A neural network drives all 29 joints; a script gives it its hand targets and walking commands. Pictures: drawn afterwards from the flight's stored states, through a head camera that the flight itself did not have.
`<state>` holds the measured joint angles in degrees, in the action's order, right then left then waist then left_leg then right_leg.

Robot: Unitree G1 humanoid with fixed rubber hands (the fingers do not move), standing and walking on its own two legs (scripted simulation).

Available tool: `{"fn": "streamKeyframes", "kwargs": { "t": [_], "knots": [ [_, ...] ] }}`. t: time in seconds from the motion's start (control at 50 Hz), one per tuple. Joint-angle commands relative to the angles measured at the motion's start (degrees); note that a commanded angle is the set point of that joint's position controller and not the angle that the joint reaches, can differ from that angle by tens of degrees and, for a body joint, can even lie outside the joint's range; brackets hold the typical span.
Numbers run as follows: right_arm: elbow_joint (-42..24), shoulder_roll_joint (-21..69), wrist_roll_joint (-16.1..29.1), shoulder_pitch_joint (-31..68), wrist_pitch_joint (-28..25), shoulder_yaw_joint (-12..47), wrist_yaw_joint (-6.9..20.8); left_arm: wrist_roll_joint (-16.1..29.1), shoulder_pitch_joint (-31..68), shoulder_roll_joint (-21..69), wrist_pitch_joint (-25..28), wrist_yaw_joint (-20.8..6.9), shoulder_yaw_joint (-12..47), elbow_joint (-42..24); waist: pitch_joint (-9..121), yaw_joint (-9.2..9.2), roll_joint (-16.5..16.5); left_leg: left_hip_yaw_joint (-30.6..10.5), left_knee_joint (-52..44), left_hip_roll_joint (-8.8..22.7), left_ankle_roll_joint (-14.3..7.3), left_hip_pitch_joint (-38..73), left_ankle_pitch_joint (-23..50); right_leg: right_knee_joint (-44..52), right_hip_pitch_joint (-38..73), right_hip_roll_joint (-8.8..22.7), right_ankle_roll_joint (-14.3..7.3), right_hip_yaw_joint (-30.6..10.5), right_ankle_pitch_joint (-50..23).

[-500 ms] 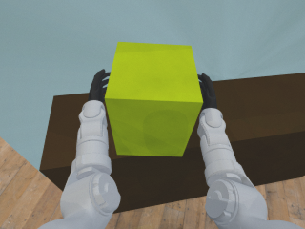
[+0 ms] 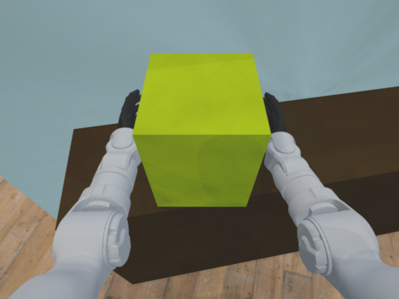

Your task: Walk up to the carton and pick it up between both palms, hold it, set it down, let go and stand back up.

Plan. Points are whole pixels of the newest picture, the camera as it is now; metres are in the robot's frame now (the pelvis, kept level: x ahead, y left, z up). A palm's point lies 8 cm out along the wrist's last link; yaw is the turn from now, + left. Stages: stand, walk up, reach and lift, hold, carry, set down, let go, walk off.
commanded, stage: set down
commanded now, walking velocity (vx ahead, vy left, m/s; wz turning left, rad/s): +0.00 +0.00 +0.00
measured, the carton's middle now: (201, 135) +0.43 +0.05 +0.08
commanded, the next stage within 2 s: none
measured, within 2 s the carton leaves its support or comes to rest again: neither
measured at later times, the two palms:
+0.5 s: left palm (106, 93) +0.42 +0.21 +0.19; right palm (301, 95) +0.44 -0.12 +0.18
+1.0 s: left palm (93, 116) +0.37 +0.22 +0.19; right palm (313, 116) +0.39 -0.13 +0.18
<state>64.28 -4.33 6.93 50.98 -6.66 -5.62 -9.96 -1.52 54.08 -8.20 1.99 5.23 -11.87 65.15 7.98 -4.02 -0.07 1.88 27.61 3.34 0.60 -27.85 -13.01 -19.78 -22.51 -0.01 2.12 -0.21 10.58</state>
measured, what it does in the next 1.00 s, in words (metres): stands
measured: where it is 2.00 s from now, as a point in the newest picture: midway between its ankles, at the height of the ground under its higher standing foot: outside the picture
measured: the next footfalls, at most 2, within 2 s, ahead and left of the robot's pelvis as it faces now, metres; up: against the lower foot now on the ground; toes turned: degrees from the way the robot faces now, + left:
none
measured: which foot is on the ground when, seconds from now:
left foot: down 0.00-1.00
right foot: down 0.00-1.00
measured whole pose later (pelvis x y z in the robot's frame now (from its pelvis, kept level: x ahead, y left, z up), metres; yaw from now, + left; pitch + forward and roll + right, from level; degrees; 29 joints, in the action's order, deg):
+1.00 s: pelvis -0.03 -0.02 +0.01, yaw +1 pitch -1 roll -1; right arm 49.1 -10.9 26.4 52.6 18.1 6.0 -15.1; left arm 9.0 51.9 -19.9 -24.1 1.0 -6.2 46.9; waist 1.6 -1.4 1.7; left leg 0.9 21.1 3.9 2.1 -11.6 -8.7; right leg -16.8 -7.6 -0.8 0.3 0.9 8.5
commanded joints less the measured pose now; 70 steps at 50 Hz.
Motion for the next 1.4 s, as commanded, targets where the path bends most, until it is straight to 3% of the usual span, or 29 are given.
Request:
{"fn": "streamKeyframes", "kwargs": {
  "t": [0.0,0.08,0.1,0.16,0.22,0.24,0.32,0.34,0.36,0.38,0.42,0.44,0.48,0.5,0.54,0.58,0.6,0.66,0.78,1.0,1.12,1.14,1.16,1.18,1.22,1.24,1.26,1.32,1.38],
  "knots": [
    [-7.5,-9.7,8.3,26.7,-0.1,6.8,-1.4,3.6,22.7,-10.1,-0.2,-0.5,1.9,-8.9,34.3,-0.31,2.4,3.5,2.6,-4.0,3.5,17.6,38.4,-4.9,18.6,-4.1,0.8,1.9,-35.9],
    [-7.2,-12.7,13.1,27.7,4.5,7.6,-1.6,5.7,25.5,-10.9,-5.5,-0.8,4.2,-16.8,31.6,1.05,-3.3,3.1,3.0,-3.5,6.3,25.6,43.0,-1.0,13.1,-5.6,-0.8,3.2,-27.9],
    [-8.3,-13.4,13.7,26.9,5.3,8.4,-1.8,6.7,25.3,-10.8,-6.7,-1.1,5.5,-18.0,31.3,2.62,-3.3,2.7,3.0,-3.5,6.3,26.6,42.3,0.1,12.0,-5.5,-0.9,3.2,-26.4],
    [-15.0,-13.3,14.0,29.9,8.0,8.6,-2.6,7.6,25.9,-12.4,-9.8,-1.6,6.0,-20.8,32.1,1.85,-1.9,2.6,1.0,-4.2,5.2,25.4,36.7,0.3,13.5,-5.2,-0.6,2.7,-24.8],
    [-20.4,-14.8,16.6,31.0,11.2,8.5,-3.1,10.1,27.3,-12.9,-14.2,-1.5,7.6,-28.1,35.1,2.94,-5.5,2.2,1.9,-4.6,5.9,27.9,39.5,0.6,13.7,-5.2,-0.8,3.2,-25.6],
    [-20.7,-15.1,16.6,33.5,12.7,8.6,-3.1,10.2,30.1,-14.8,-15.5,-1.3,6.5,-28.8,35.6,1.66,-5.6,2.2,1.3,-4.6,6.1,27.8,37.4,1.0,12.4,-5.4,-1.1,3.7,-23.4],
    [-11.9,-15.2,17.5,34.9,17.4,8.9,-3.1,11.7,33.4,-17.1,-17.7,-1.4,7.7,-18.5,23.3,2.62,-4.3,1.7,-3.0,-4.3,3.7,22.0,22.0,3.2,9.2,-3.9,-1.5,3.1,-10.1],
    [-11.3,-15.9,17.9,34.6,18.0,9.0,-3.2,12.2,32.3,-15.4,-18.2,-0.8,10.0,-19.4,24.7,3.12,-6.1,1.2,-2.9,-3.9,3.8,23.3,22.2,2.5,8.5,-4.0,-1.7,3.1,-10.4],
    [-13.4,-15.4,18.2,32.5,18.2,10.5,-3.5,11.3,28.9,-16.9,-18.7,-0.7,7.7,-18.2,26.1,1.81,-3.2,1.5,-2.2,-3.9,3.2,24.4,25.2,2.5,11.0,-4.2,-1.4,3.0,-13.4],
    [-18.5,-17.2,18.0,35.6,18.2,8.6,-4.0,12.5,33.2,-18.4,-19.4,-0.7,7.3,-23.7,31.6,2.91,-4.0,2.2,-1.6,-4.3,3.6,25.2,27.8,2.1,13.6,-4.3,-0.9,3.0,-17.2],
    [-18.9,-16.6,18.1,38.8,19.3,8.4,-4.4,12.0,36.3,-20.5,-19.7,-0.6,6.5,-21.8,32.3,1.41,-3.7,2.1,-2.3,-4.8,2.8,22.6,24.9,1.0,14.7,-4.1,-0.2,3.1,-16.6],
    [-20.3,-16.4,18.5,38.7,19.4,8.2,-4.8,13.0,36.3,-20.2,-19.8,-0.4,6.9,-23.9,34.8,2.36,-4.2,2.7,-1.8,-4.8,3.0,23.5,26.6,0.6,15.5,-4.3,-0.2,3.3,-19.6],
    [-19.6,-16.3,18.4,41.1,20.6,8.9,-4.8,13.8,37.3,-22.1,-20.2,-0.7,6.9,-17.8,31.4,1.18,-1.9,2.2,-2.8,-4.7,2.4,21.5,23.3,0.9,14.0,-4.0,-0.1,3.7,-16.5],
    [-16.5,-16.6,17.5,43.7,21.6,8.0,-4.7,15.0,40.5,-22.1,-20.6,-1.0,8.5,-15.2,28.6,2.65,-2.0,2.2,-3.6,-4.3,2.3,20.2,19.5,1.3,12.5,-3.7,-0.5,3.5,-12.9],
    [-18.1,-17.5,17.6,44.0,22.0,7.8,-5.2,14.8,40.3,-22.5,-21.4,-0.6,7.7,-17.8,31.0,2.33,-1.3,2.5,-3.2,-4.6,2.2,22.9,22.3,1.0,13.3,-4.1,0.0,3.7,-16.2],
    [-11.7,-16.2,18.9,44.4,23.5,10.1,-5.3,15.8,40.3,-22.2,-22.1,-1.5,8.9,-10.5,25.0,2.7,-0.1,1.9,-4.1,-4.5,1.6,19.8,18.7,1.7,13.0,-3.5,-0.1,3.1,-14.0],
    [-21.7,-18.3,19.0,44.8,23.6,7.7,-5.4,17.0,41.3,-21.7,-23.7,-1.4,9.4,-19.5,31.8,2.42,-3.5,1.5,-2.0,-3.7,3.6,25.4,25.7,0.2,17.7,-3.3,-0.8,2.3,-23.4],
    [-16.1,-19.1,20.6,42.9,25.6,9.3,-5.3,15.7,39.8,-22.2,-26.6,-2.4,8.5,-17.5,27.9,3.89,-3.9,1.2,-2.1,-3.9,4.4,27.9,27.8,1.5,16.9,-3.8,0.0,3.0,-24.8],
    [-13.1,-15.8,22.3,34.9,26.0,11.7,-5.1,12.1,30.6,-20.6,-26.2,-4.3,6.8,-17.0,18.6,2.83,-2.8,1.4,-5.4,-3.7,2.5,27.8,24.8,3.4,19.6,-3.4,-0.1,2.7,-18.5],
    [-33.9,-12.3,14.4,27.6,21.7,5.3,-5.4,11.7,24.0,-20.5,-24.4,-2.8,3.5,-37.6,18.4,2.44,-4.0,3.3,-5.1,-4.6,1.8,27.6,18.0,3.7,16.3,-3.5,-0.5,3.0,-7.0],
    [-38.6,-11.1,11.7,21.1,23.2,3.7,-6.0,12.6,17.6,-19.5,-27.9,-2.2,3.5,-44.0,19.6,3.12,-4.7,3.5,-5.0,-4.2,1.8,27.4,15.4,2.7,17.9,-3.2,-0.6,2.9,-5.5],
    [-36.9,-13.5,11.6,40.4,25.0,1.4,-5.7,15.2,39.6,-23.3,-28.8,-1.4,5.1,-41.1,18.4,3.01,-6.4,2.7,-6.6,-4.1,0.9,18.0,3.2,2.0,10.5,-3.3,-1.1,3.3,7.1],
    [-33.2,-11.8,13.5,29.3,25.9,2.4,-5.0,15.4,26.8,-19.8,-29.8,0.2,6.1,-38.3,14.6,3.27,-4.9,2.0,-7.2,-3.4,0.6,20.3,2.5,2.0,11.6,-3.1,-1.9,2.7,4.8],
    [-33.1,-13.3,13.0,29.0,26.0,2.4,-4.8,15.9,25.4,-18.8,-30.4,0.4,6.7,-36.8,15.3,2.77,-3.9,1.3,-7.9,-2.9,0.1,19.5,0.0,1.4,13.0,-3.4,-1.9,3.1,5.5],
    [-35.3,-13.3,13.6,21.3,25.9,2.5,-4.7,14.9,17.4,-16.8,-30.3,0.2,6.4,-41.9,21.0,3.99,-4.2,1.6,-6.6,-2.9,0.9,23.7,7.3,0.9,16.3,-4.0,-1.3,3.0,-1.4],
    [-36.9,-12.7,14.1,20.0,26.0,4.0,-5.1,13.8,15.5,-18.7,-31.2,-0.5,4.7,-41.6,21.6,2.35,-2.4,2.3,-5.6,-3.6,0.4,24.7,11.8,1.2,18.6,-3.6,-0.6,2.5,-4.9],
    [-35.1,-12.6,14.2,22.0,26.5,3.5,-5.2,13.4,18.2,-18.9,-31.9,-1.1,4.5,-41.4,19.0,3.43,-3.7,2.1,-5.5,-3.8,0.9,23.1,12.7,1.4,18.1,-3.6,-0.6,2.4,-4.6],
    [-31.2,-11.5,15.0,15.7,26.6,6.2,-5.4,10.2,11.3,-16.2,-33.2,-2.9,3.5,-41.3,12.2,2.25,-4.3,2.2,-7.0,-4.2,1.6,23.7,12.8,2.4,19.2,-3.4,-0.9,2.6,-4.0],
    [-39.0,-11.1,16.0,13.7,25.6,7.2,-5.8,9.3,8.8,-16.8,-34.2,-3.6,2.3,-50.1,14.4,2.4,-3.7,2.4,-5.5,-4.7,2.4,26.0,18.9,2.2,19.8,-4.1,-0.5,2.7,-7.7]
  ]
}}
